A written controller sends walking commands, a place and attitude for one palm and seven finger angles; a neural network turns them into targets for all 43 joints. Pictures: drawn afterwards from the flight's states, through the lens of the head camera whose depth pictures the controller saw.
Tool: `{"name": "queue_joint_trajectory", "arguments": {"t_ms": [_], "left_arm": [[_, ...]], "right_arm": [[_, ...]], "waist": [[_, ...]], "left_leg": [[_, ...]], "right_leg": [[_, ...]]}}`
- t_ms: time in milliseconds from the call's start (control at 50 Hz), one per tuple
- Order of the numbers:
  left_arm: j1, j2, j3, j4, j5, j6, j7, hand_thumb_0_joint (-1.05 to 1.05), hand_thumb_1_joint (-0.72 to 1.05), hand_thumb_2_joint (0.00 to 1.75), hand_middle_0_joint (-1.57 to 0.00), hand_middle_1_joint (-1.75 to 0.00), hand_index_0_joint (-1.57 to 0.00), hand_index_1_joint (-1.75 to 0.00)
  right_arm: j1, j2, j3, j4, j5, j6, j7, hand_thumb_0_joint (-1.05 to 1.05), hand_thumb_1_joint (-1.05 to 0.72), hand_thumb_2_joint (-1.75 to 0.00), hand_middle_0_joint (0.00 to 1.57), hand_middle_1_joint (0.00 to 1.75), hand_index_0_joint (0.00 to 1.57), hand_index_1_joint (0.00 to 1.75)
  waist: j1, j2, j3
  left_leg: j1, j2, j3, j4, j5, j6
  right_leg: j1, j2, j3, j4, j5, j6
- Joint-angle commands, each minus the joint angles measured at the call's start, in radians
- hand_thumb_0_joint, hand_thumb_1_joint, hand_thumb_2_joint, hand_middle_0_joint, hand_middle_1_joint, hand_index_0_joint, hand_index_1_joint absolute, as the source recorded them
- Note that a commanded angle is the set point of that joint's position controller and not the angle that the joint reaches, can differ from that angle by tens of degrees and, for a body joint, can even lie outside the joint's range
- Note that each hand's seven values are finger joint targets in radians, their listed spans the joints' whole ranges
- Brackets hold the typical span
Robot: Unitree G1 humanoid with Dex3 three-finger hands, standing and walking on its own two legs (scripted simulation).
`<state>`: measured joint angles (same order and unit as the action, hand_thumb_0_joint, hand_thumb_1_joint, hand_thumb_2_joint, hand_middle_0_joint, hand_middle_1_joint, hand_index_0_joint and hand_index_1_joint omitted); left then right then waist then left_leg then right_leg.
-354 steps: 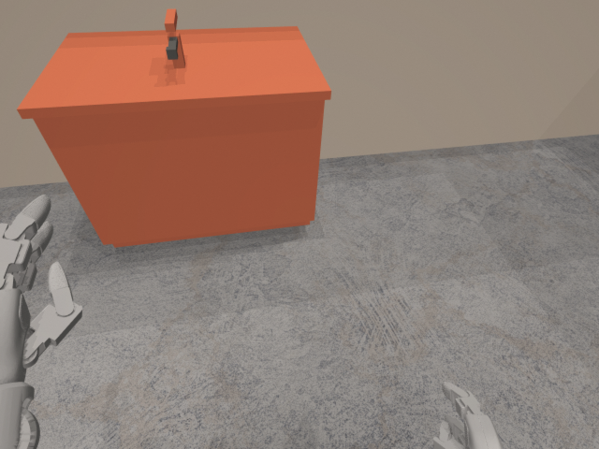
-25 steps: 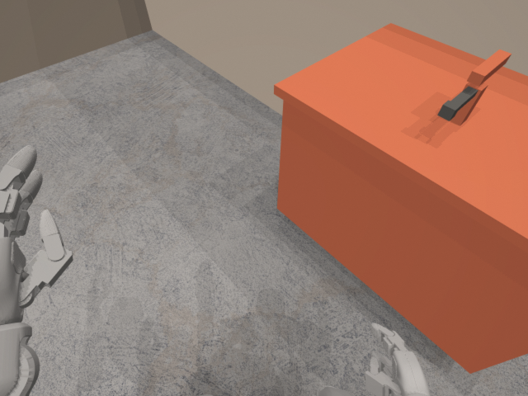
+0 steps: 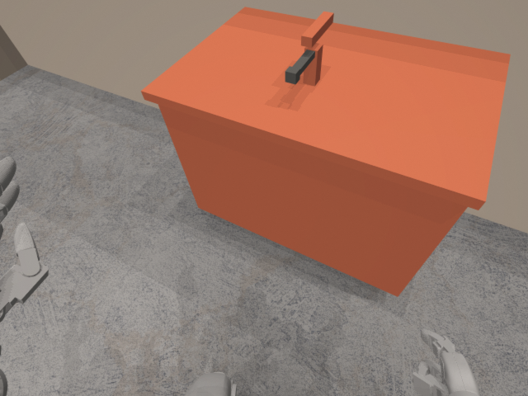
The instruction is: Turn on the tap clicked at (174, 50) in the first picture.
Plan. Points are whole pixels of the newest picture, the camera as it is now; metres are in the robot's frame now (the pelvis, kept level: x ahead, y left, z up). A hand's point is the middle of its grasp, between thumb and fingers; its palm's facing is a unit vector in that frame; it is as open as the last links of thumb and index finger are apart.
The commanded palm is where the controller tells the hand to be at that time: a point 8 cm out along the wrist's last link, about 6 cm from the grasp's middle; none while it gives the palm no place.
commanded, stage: turn to face it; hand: left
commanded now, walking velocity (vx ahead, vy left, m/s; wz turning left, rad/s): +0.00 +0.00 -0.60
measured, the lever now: (292, 75) +0.78 -0.02 +0.04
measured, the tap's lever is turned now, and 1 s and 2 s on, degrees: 0 0 0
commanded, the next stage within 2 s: take the last steps up to it in 1.16 s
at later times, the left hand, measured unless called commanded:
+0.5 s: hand (98, 289) +0.20 +0.17 +0.17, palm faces +0.16 -0.89 -0.43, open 7.4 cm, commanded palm +0.16 +0.22 +0.18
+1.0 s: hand (217, 295) +0.20 +0.05 +0.18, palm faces -0.12 -0.86 -0.50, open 7.4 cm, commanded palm +0.17 +0.10 +0.18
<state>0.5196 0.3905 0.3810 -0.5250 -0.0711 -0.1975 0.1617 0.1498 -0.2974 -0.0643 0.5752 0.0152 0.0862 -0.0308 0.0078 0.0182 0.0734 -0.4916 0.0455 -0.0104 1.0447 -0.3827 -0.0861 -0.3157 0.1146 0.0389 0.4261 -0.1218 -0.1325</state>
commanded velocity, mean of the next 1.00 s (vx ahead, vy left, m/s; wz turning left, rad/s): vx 0.00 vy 0.00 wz -0.55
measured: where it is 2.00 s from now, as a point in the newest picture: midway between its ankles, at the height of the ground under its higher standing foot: outside the picture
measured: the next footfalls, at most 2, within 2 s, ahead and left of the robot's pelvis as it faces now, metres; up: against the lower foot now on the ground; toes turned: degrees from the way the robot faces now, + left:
left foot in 0.30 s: -0.04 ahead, +0.13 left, +0.00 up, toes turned -6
right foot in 0.62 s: -0.05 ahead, -0.19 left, +0.00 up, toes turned -27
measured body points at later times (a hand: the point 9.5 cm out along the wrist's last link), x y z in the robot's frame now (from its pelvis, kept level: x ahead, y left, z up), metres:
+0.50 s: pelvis -0.07 +0.00 +0.00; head -0.04 -0.01 +0.44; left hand +0.18 +0.22 +0.20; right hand +0.03 -0.25 -0.10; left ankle -0.08 +0.14 -0.74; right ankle -0.06 -0.12 -0.68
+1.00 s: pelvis -0.12 -0.03 -0.01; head -0.08 -0.04 +0.43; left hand +0.20 +0.10 +0.21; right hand -0.13 -0.34 -0.09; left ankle -0.04 +0.06 -0.74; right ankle -0.13 -0.15 -0.70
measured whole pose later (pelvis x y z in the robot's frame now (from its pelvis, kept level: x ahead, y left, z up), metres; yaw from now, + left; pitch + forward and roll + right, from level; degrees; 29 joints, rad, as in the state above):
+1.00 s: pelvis -0.12 -0.03 -0.01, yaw -36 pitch -1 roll +0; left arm 0.54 0.47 0.49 -0.63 -0.04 -0.24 0.15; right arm 0.18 -0.23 -0.04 0.56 0.00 0.02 -0.03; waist 0.00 -0.06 0.09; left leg -0.31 0.06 0.11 0.63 -0.31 0.00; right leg -0.53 0.07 0.03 0.93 -0.41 0.01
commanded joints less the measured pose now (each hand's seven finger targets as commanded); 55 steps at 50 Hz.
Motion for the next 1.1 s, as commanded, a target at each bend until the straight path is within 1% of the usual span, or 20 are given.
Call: {"name": "queue_joint_trajectory", "arguments": {"t_ms": [0,200,240,260,300,320,400,540,580,600,620,660,700,800,860,880,920,960,1000,1080], "left_arm": [[-0.054,0.178,0.129,-0.15,0.002,-0.051,0.019,0.0,0.9,0.9,-0.2,-0.3,-0.2,-0.3],[-0.178,0.169,0.081,-0.139,0.019,-0.054,-0.005,0.0,0.9,0.9,-0.2,-0.3,-0.2,-0.3],[-0.196,0.167,0.067,-0.132,0.022,-0.057,-0.018,0.0,0.9,0.9,-0.2,-0.3,-0.2,-0.3],[-0.219,0.173,0.066,-0.146,0.02,-0.063,-0.026,0.0,0.9,0.9,-0.2,-0.3,-0.2,-0.3],[-0.25,0.204,0.102,-0.213,0.029,-0.071,-0.04,0.0,0.9,0.9,-0.2,-0.3,-0.2,-0.3],[-0.251,0.218,0.131,-0.244,0.039,-0.076,-0.035,0.0,0.9,0.9,-0.2,-0.3,-0.2,-0.3],[-0.156,0.143,0.081,-0.288,0.021,-0.052,-0.032,0.0,0.9,0.9,-0.2,-0.3,-0.2,-0.3],[-0.206,0.15,0.081,-0.196,0.045,-0.047,-0.011,0.0,0.9,0.9,-0.2,-0.3,-0.2,-0.3],[-0.207,0.191,0.115,-0.196,0.054,-0.055,-0.003,0.0,0.9,0.9,-0.2,-0.3,-0.2,-0.3],[-0.143,0.227,0.146,-0.174,0.059,-0.057,0.005,0.0,0.9,0.9,-0.2,-0.3,-0.2,-0.3],[-0.141,0.27,0.203,-0.213,0.042,-0.071,0.018,0.0,0.9,0.9,-0.2,-0.3,-0.2,-0.3],[-0.037,0.255,0.216,-0.257,0.019,-0.07,0.008,0.0,0.9,0.9,-0.2,-0.3,-0.2,-0.3],[0.062,0.26,0.265,-0.325,0.004,-0.088,0.011,0.0,0.9,0.9,-0.2,-0.3,-0.2,-0.3],[0.092,0.247,0.276,-0.381,0.0,-0.088,0.018,0.0,0.9,0.9,-0.2,-0.3,-0.2,-0.3],[0.082,0.215,0.251,-0.32,0.003,-0.073,0.013,0.0,0.9,0.9,-0.2,-0.3,-0.2,-0.3],[0.066,0.206,0.24,-0.301,0.003,-0.076,0.007,0.0,0.9,0.9,-0.2,-0.3,-0.2,-0.3],[0.037,0.194,0.227,-0.289,0.03,-0.086,0.002,0.0,0.9,0.9,-0.2,-0.3,-0.2,-0.3],[-0.012,0.179,0.192,-0.206,0.04,-0.084,-0.002,0.0,0.9,0.9,-0.2,-0.3,-0.2,-0.3],[-0.135,0.111,0.081,-0.237,0.05,-0.072,-0.02,0.0,0.9,0.9,-0.2,-0.3,-0.2,-0.3],[-0.18,0.083,-0.001,-0.225,0.055,-0.05,-0.006,0.0,0.9,0.9,-0.2,-0.3,-0.2,-0.3]], "right_arm": [[-0.083,-0.049,0.0,-0.172,0.005,-0.036,0.002,0.0,-0.9,-0.9,0.2,0.3,0.2,0.3],[-0.059,-0.034,0.016,-0.201,-0.001,-0.012,0.02,0.0,-0.9,-0.9,0.2,0.3,0.2,0.3],[-0.023,-0.032,0.016,-0.194,-0.005,-0.006,0.023,0.0,-0.9,-0.9,0.2,0.3,0.2,0.3],[-0.015,-0.042,0.015,-0.198,-0.008,-0.007,0.023,0.0,-0.9,-0.9,0.2,0.3,0.2,0.3],[-0.073,-0.038,0.013,-0.236,-0.015,-0.037,0.017,0.0,-0.9,-0.9,0.2,0.3,0.2,0.3],[-0.075,-0.019,0.008,-0.245,-0.007,-0.06,0.013,0.0,-0.9,-0.9,0.2,0.3,0.2,0.3],[-0.045,-0.009,0.017,-0.203,0.007,-0.102,0.031,0.0,-0.9,-0.9,0.2,0.3,0.2,0.3],[0.02,-0.053,0.008,-0.177,0.006,-0.166,0.024,0.0,-0.9,-0.9,0.2,0.3,0.2,0.3],[0.025,-0.036,0.008,-0.172,0.013,-0.166,0.032,0.0,-0.9,-0.9,0.2,0.3,0.2,0.3],[0.009,-0.009,0.013,-0.184,0.01,-0.16,0.031,0.0,-0.9,-0.9,0.2,0.3,0.2,0.3],[-0.043,-0.002,0.03,-0.19,-0.001,-0.158,0.024,0.0,-0.9,-0.9,0.2,0.3,0.2,0.3],[-0.035,-0.001,0.016,-0.192,0.009,-0.122,0.027,0.0,-0.9,-0.9,0.2,0.3,0.2,0.3],[-0.075,0.011,0.037,-0.174,0.001,-0.09,0.038,0.0,-0.9,-0.9,0.2,0.3,0.2,0.3],[-0.064,-0.003,0.021,-0.175,-0.001,-0.084,0.03,0.0,-0.9,-0.9,0.2,0.3,0.2,0.3],[-0.014,-0.02,0.013,-0.164,0.002,-0.091,0.024,0.0,-0.9,-0.9,0.2,0.3,0.2,0.3],[-0.005,-0.035,0.005,-0.163,-0.002,-0.097,0.012,0.0,-0.9,-0.9,0.2,0.3,0.2,0.3],[-0.028,-0.053,-0.004,-0.182,-0.004,-0.109,-0.002,0.0,-0.9,-0.9,0.2,0.3,0.2,0.3],[-0.043,-0.027,0.01,-0.156,-0.016,-0.131,-0.003,0.0,-0.9,-0.9,0.2,0.3,0.2,0.3],[-0.024,-0.036,0.003,-0.136,0.005,-0.144,0.012,0.0,-0.9,-0.9,0.2,0.3,0.2,0.3],[0.014,-0.044,0.009,-0.145,0.006,-0.177,0.007,0.0,-0.9,-0.9,0.2,0.3,0.2,0.3]], "waist": [[0.029,-0.087,-0.206],[0.035,-0.151,-0.21],[0.007,-0.105,-0.227],[-0.004,-0.042,-0.224],[0.024,0.205,-0.165],[0.029,0.172,-0.142],[0.028,0.185,-0.062],[-0.001,0.209,-0.099],[0.007,0.033,-0.176],[0.017,-0.196,-0.214],[0.028,-0.282,-0.217],[0.026,-0.192,-0.246],[0.022,-0.075,-0.296],[0.011,-0.113,-0.283],[-0.012,-0.083,-0.254],[-0.019,-0.003,-0.223],[0.004,0.281,-0.161],[-0.009,0.232,-0.102],[-0.004,0.183,-0.081],[-0.021,0.222,-0.092]], "left_leg": [[-0.042,-0.003,-0.025,-0.082,-0.005,0.008],[0.255,-0.069,0.044,-0.483,-0.096,0.065],[0.428,-0.045,0.065,-0.649,-0.044,0.098],[0.511,0.026,0.015,-0.728,-0.041,0.133],[0.469,0.391,-0.264,-0.85,0.007,0.263],[0.385,0.439,-0.213,-0.824,0.15,0.296],[0.327,0.332,0.066,-0.733,0.282,0.224],[0.353,0.274,0.194,-0.482,0.614,0.097],[0.236,0.199,0.229,-0.184,0.442,0.052],[0.003,0.067,0.195,0.035,-0.061,0.014],[-0.095,0.056,0.073,0.152,-0.284,0.002],[-0.059,0.077,-0.021,0.203,-0.208,0.006],[-0.048,0.075,-0.008,0.084,-0.155,0.006],[0.143,0.018,0.051,-0.279,-0.086,0.017],[0.35,0.014,0.054,-0.524,0.06,0.039],[0.399,0.087,-0.02,-0.632,0.036,0.08],[0.345,0.419,-0.3,-0.754,0.299,0.239],[0.18,0.403,-0.194,-0.745,0.288,0.246],[0.259,0.329,-0.009,-0.686,0.402,0.21],[0.253,0.286,0.03,-0.664,0.424,0.173]], "right_leg": [[0.202,-0.298,0.387,-0.181,0.024,0.072],[0.026,-0.215,0.437,-0.293,-0.264,0.103],[-0.065,-0.159,0.392,-0.253,-0.274,0.156],[-0.144,-0.111,0.348,-0.145,-0.278,0.181],[-0.327,-0.018,0.133,0.477,-0.283,0.192],[-0.348,-0.046,0.075,0.708,-0.287,0.195],[-0.345,-0.138,0.007,0.728,-0.283,0.182],[0.042,-0.069,-0.215,0.124,-0.136,0.188],[0.253,-0.184,-0.076,0.019,0.215,0.121],[0.385,-0.369,0.262,0.041,0.655,0.002],[0.352,-0.474,0.362,0.021,0.83,-0.046],[0.276,-0.428,0.362,-0.011,0.419,-0.043],[0.281,-0.386,0.272,0.014,0.323,-0.056],[0.124,-0.322,0.272,-0.022,0.119,-0.043],[-0.048,-0.277,0.269,0.003,-0.071,0.021],[-0.137,-0.21,0.227,0.101,-0.142,0.062],[-0.276,-0.064,-0.016,0.609,-0.445,0.159],[-0.25,-0.12,0.021,0.82,-0.364,0.168],[-0.262,-0.143,-0.048,0.702,-0.306,0.181],[-0.1,-0.117,-0.147,0.402,-0.323,0.191]]}}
